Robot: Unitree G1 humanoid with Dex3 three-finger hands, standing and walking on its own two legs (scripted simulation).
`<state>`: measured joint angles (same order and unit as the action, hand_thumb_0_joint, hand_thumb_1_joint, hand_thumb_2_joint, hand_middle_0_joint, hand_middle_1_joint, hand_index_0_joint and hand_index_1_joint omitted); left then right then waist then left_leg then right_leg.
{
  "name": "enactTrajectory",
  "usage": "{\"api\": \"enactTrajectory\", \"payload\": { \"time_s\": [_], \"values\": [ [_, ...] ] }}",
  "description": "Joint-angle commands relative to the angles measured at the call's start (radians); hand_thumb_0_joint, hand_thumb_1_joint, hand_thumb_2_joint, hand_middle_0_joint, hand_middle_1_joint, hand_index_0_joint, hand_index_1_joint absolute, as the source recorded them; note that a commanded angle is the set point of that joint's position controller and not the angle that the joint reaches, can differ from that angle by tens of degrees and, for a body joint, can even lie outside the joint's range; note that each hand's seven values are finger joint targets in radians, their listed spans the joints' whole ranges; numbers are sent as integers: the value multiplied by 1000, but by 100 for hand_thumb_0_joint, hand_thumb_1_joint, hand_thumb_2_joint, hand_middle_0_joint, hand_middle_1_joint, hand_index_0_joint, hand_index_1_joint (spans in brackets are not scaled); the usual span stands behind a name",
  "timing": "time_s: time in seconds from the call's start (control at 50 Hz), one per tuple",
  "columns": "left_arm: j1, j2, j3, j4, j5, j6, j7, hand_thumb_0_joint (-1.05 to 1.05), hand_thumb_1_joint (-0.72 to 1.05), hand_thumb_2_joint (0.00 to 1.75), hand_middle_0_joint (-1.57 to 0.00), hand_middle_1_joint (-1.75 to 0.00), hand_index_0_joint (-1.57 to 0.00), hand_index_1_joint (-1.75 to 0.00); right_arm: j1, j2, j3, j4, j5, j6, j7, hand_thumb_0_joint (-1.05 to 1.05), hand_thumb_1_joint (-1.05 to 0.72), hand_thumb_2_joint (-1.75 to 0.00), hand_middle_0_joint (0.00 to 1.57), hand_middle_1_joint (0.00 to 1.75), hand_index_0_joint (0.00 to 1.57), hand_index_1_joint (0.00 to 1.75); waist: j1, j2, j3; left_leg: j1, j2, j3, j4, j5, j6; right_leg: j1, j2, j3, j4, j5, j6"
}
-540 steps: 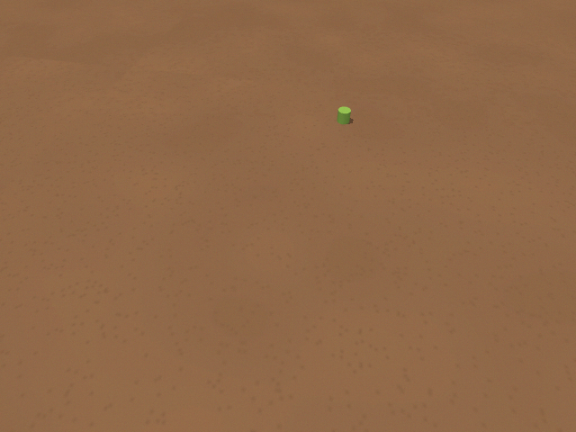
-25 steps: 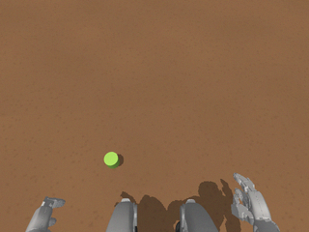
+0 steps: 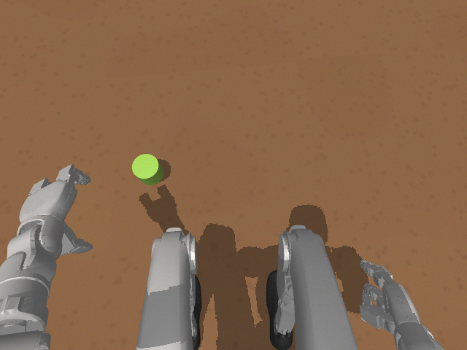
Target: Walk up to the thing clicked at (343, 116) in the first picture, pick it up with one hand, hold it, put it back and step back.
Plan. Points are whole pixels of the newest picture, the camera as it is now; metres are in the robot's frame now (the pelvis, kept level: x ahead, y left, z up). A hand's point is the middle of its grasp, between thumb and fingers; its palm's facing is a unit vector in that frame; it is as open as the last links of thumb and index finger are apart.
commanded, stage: rise first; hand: left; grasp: from above
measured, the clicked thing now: (148, 170) +0.52 +0.27 -0.44
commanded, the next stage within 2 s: none
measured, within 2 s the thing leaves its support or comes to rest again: neither
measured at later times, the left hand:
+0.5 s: hand (97, 191) +0.40 +0.32 -0.24, palm faces -0.48 -0.10 -0.87, open 14.1 cm
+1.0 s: hand (109, 181) +0.44 +0.32 -0.29, palm faces -0.47 -0.03 -0.88, open 14.1 cm
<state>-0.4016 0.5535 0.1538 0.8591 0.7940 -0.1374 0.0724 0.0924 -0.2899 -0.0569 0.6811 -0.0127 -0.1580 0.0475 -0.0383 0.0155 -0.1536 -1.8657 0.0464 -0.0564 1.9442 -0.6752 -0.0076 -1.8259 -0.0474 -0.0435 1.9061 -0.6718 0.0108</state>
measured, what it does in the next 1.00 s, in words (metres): lowers itself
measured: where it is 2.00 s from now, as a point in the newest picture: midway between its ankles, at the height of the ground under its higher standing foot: (234, 325)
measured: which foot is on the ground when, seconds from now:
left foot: down 0.00-1.00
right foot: down 0.00-1.00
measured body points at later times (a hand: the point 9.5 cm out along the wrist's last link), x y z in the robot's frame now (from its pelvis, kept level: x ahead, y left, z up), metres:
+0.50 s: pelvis -0.02 +0.01 -0.10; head +0.20 +0.06 +0.29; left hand +0.42 +0.33 -0.19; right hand +0.04 -0.29 -0.21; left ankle +0.07 +0.13 -0.44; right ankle +0.08 -0.13 -0.44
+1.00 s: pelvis -0.01 +0.01 -0.13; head +0.23 +0.07 +0.24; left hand +0.46 +0.32 -0.24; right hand +0.04 -0.27 -0.24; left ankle +0.07 +0.13 -0.44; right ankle +0.08 -0.13 -0.44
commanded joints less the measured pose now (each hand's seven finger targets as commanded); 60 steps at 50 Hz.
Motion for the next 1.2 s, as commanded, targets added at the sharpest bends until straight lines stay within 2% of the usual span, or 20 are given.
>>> {"api": "enactTrajectory", "payload": {
  "time_s": [0.0, 0.06, 0.1, 0.18, 0.2, 0.28, 0.32, 0.34, 0.36, 0.4, 0.44, 0.48, 0.52, 0.58, 0.64, 0.68, 0.7, 0.84, 1.0, 1.18],
  "values": [
    [-274, 343, 86, -92, 72, -62, 60, 0, -56, 105, -4, -109, -4, -110, 141, -181, -78, -54, -4, -10, -7, 0, -86, -89, 20, 30, 20, 30, 4, 74, -645, 363, -37, 36, -158, 192, 31, 261, 44, -13, -177, 184, -38],
    [-344, 402, 101, -50, 117, -80, 73, 0, -56, 105, -4, -109, -4, -109, 162, -188, -77, -40, -13, 11, -4, 0, -87, -90, 20, 30, 20, 30, -5, 80, -655, 312, -39, 40, -118, 156, 36, 233, 45, -17, -148, 148, -36],
    [-382, 403, 91, -18, 144, -87, 81, 0, -56, 105, -4, -108, -4, -109, 178, -184, -76, -34, -17, 25, -3, 0, -87, -90, 20, 30, 20, 30, -18, 64, -657, 263, -42, 49, -88, 130, 42, 233, 49, -15, -146, 120, -33],
    [-424, 466, 105, 69, 197, -102, 98, 0, -54, 102, -5, -107, -5, -107, 177, -193, -64, -16, -25, 54, 5, 0, -88, -90, 20, 30, 20, 30, -21, 98, -607, 230, -41, 30, -62, 90, 41, 139, 52, -38, -81, 85, -39],
    [-447, 438, 80, 77, 211, -110, 98, 0, -54, 103, -5, -106, -5, -106, 181, -190, -63, -15, -29, 61, 9, 0, -88, -90, 20, 30, 20, 30, -37, 117, -588, 215, -41, 30, -55, 80, 41, 121, 51, -41, -71, 81, -39],
    [-517, 486, 90, 132, 268, -141, 126, 0, -55, 103, -5, -103, -5, -103, 205, -200, -59, 6, -44, 90, 19, 0, -89, -90, 20, 30, 20, 30, -48, 152, -579, 204, -40, 9, -31, 54, 37, 48, 53, -58, -19, 60, -45],
    [-608, 477, 57, 96, 292, -159, 142, 0, -54, 102, -5, -103, -6, -102, 193, -204, -55, 2, -52, 98, 24, 0, -90, -90, 20, 30, 20, 30, -67, 198, -570, 221, -35, -4, -21, 40, 33, -12, 51, -66, 8, 64, -48],
    [-539, 477, 64, 215, 311, -153, 151, 0, -56, 103, -6, -101, -6, -101, 198, -207, -54, 15, -54, 106, 25, 0, -90, -90, 20, 30, 20, 30, -69, 174, -527, 195, -37, -4, -18, 17, 34, -29, 54, -70, 11, 42, -49],
    [-600, 448, 33, 161, 312, -167, 156, 0, -55, 102, -6, -101, -6, -101, 191, -203, -48, 2, -57, 107, 30, 0, -90, -90, 20, 30, 20, 30, -81, 190, -521, 184, -39, -3, -7, 32, 33, -33, 51, -72, 20, 59, -48],
    [-610, 498, 58, 191, 346, -173, 179, 0, -56, 103, -6, -100, -6, -100, 201, -210, -47, 19, -65, 117, 33, 0, -90, -90, 20, 30, 20, 30, -69, 199, -554, 200, -40, -3, 13, 53, 31, -48, 53, -73, 38, 72, -50],
    [-607, 510, 60, 251, 374, -171, 198, 0, -55, 102, -6, -100, -6, -100, 216, -215, -44, 32, -73, 127, 38, 0, -90, -90, 20, 30, 20, 30, -82, 200, -557, 189, -41, 4, 37, 70, 34, -46, 54, -73, 44, 86, -48],
    [-666, 486, 33, 223, 393, -178, 213, 0, -55, 101, -6, -99, -6, -99, 215, -213, -43, 32, -83, 130, 42, 0, -90, -90, 20, 30, 20, 30, -94, 216, -567, 197, -41, 2, 53, 105, 31, -63, 52, -77, 65, 119, -49],
    [-674, 514, 47, 233, 407, -181, 225, 0, -54, 101, -6, -100, -6, -99, 210, -222, -43, 31, -87, 132, 44, 0, -90, -90, 20, 30, 20, 30, -83, 230, -577, 204, -40, 1, 64, 123, 30, -70, 50, -78, 77, 135, -48],
    [-667, 529, 53, 292, 446, -178, 242, 0, -53, 100, -6, -100, -7, -100, 226, -226, -44, 50, -96, 142, 52, 0, -91, -90, 20, 30, 20, 30, -93, 245, -588, 215, -40, -7, 81, 147, 26, -89, 51, -86, 107, 148, -49],
    [-744, 502, 27, 240, 461, -184, 254, 0, -54, 99, -6, -101, -7, -100, 224, -217, -44, 37, -104, 146, 58, 0, -91, -90, 20, 30, 20, 30, -106, 251, -604, 210, -41, 3, 103, 172, 31, -82, 52, -85, 109, 175, -47],
    [-731, 534, 44, 271, 473, -180, 264, 0, -53, 99, -7, -101, -7, -100, 219, -221, -41, 40, -104, 148, 59, 0, -91, -90, 20, 30, 20, 30, -97, 256, -600, 198, -41, 6, 112, 170, 30, -90, 54, -83, 115, 172, -47],
    [-729, 520, 35, 300, 479, -181, 266, 0, -53, 99, -7, -101, -7, -100, 223, -223, -39, 42, -109, 148, 61, 0, -91, -90, 20, 30, 20, 30, -115, 252, -582, 186, -41, 1, 117, 169, 30, -93, 52, -87, 127, 173, -45],
    [-769, 535, 40, 351, 494, -179, 288, 0, -55, 100, -6, -103, -6, -102, 230, -221, -25, 45, -122, 150, 69, 0, -91, -90, 20, 30, 20, 30, -128, 234, -585, 152, -42, 1, 147, 165, 36, -101, 58, -94, 141, 175, -43],
    [-795, 535, 30, 391, 497, -169, 308, 0, -56, 100, -5, -104, -6, -104, 230, -222, -10, 50, -132, 141, 74, 0, -91, -90, 20, 30, 20, 30, -142, 260, -558, 132, -39, -3, 166, 152, 33, -128, 59, -100, 164, 170, -43],
    [-794, 554, 52, 380, 485, -157, 315, 0, -54, 99, -6, -105, -7, -104, 252, -233, -7, 54, -135, 140, 82, 0, -91, -90, 20, 30, 20, 30, -149, 273, -573, 140, -37, 0, 191, 206, 34, -110, 57, -100, 178, 219, -39]
  ]
}}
